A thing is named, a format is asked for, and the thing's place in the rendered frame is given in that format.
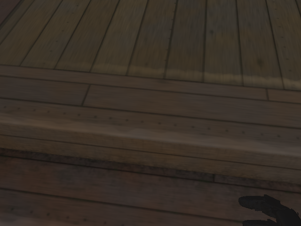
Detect right robot hand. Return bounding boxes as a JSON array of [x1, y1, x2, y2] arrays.
[[238, 194, 301, 226]]

